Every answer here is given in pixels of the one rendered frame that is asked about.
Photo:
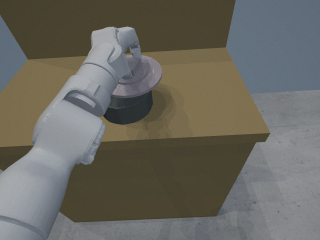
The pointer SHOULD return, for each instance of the pot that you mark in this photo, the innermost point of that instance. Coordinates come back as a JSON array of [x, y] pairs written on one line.
[[129, 110]]

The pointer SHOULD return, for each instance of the knob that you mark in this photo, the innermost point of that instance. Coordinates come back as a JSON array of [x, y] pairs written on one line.
[[134, 64]]

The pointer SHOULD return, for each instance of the robot left forearm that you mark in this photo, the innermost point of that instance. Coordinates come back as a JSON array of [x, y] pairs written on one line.
[[95, 81]]

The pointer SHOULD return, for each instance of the robot left upper arm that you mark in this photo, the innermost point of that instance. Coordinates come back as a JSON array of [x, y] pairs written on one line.
[[33, 188]]

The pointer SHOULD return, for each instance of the robot left hand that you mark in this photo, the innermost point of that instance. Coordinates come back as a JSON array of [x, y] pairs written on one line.
[[134, 46]]

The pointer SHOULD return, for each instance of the lid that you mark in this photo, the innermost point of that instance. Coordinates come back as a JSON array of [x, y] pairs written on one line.
[[146, 79]]

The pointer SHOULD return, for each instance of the table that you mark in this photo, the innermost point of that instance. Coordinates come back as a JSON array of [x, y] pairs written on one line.
[[182, 159]]

